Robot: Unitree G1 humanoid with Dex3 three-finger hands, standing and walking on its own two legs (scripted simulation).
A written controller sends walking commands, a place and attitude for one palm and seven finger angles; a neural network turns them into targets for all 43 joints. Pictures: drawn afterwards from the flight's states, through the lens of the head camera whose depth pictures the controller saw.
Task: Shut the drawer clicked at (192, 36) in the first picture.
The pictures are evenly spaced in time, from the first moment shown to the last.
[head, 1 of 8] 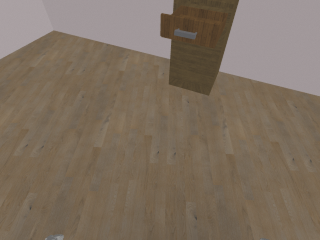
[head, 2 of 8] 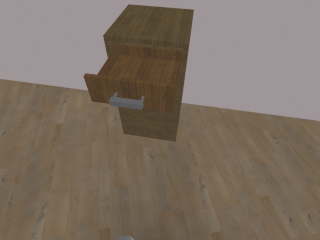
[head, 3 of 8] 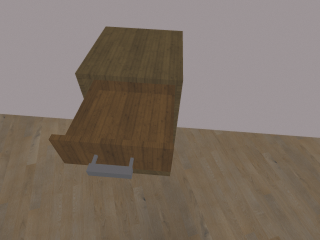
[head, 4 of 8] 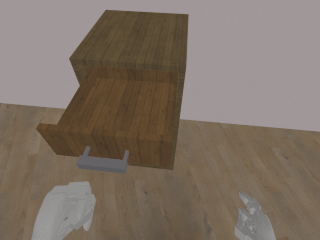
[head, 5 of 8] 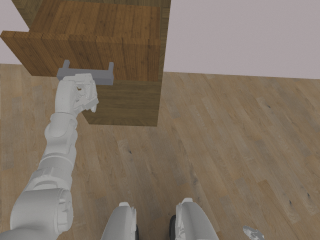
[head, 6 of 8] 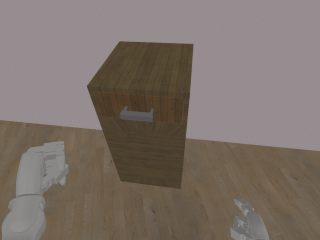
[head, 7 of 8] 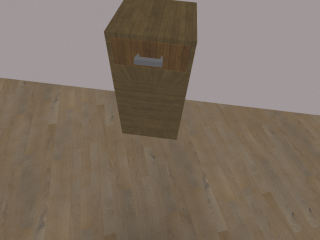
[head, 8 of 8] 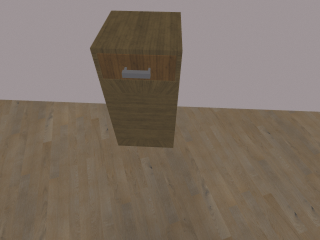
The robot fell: no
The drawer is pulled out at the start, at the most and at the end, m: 0.30 0.30 0.00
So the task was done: yes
